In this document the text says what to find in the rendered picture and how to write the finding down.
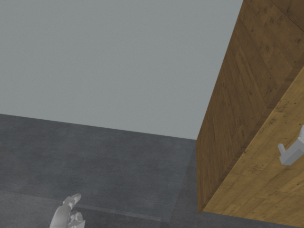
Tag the handle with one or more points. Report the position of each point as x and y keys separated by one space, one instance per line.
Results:
x=290 y=155

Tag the robot left hand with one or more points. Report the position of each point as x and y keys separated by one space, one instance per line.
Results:
x=64 y=218

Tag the wardrobe door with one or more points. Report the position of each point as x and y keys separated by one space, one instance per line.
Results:
x=259 y=187

